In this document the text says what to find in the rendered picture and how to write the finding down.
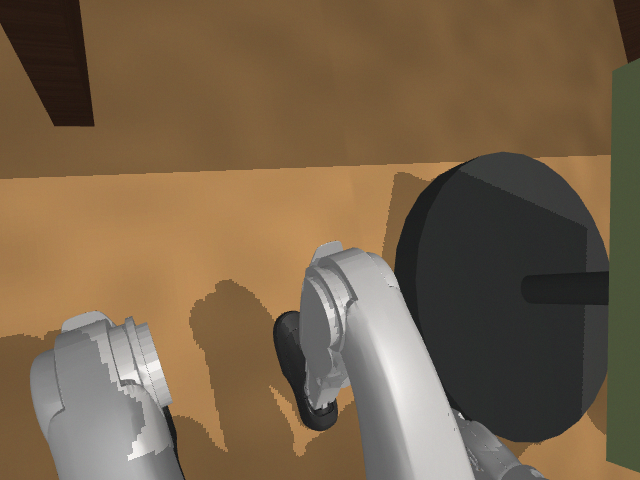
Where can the right robot hand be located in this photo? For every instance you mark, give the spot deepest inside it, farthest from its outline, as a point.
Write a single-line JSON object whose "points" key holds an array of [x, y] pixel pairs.
{"points": [[485, 451]]}

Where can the right robot foot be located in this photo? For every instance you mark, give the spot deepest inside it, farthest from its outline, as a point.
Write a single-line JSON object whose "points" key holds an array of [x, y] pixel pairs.
{"points": [[292, 363]]}

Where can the left robot foot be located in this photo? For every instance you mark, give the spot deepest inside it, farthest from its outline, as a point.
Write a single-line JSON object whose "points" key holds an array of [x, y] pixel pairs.
{"points": [[172, 432]]}

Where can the office chair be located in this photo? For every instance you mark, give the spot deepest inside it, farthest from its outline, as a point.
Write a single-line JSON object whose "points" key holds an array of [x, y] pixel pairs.
{"points": [[507, 279]]}

